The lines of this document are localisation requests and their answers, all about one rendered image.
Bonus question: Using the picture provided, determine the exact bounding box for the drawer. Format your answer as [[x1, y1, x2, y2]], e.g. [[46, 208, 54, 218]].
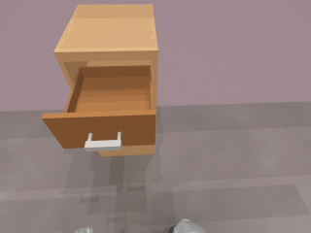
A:
[[42, 65, 156, 149]]

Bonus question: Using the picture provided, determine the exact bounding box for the handle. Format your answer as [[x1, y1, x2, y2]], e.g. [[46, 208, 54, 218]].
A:
[[85, 132, 122, 151]]

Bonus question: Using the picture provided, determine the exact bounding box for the robot right thigh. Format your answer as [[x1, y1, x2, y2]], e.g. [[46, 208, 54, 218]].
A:
[[173, 221, 207, 233]]

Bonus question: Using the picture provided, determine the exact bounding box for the cabinet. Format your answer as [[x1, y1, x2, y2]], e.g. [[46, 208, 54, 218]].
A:
[[53, 4, 158, 157]]

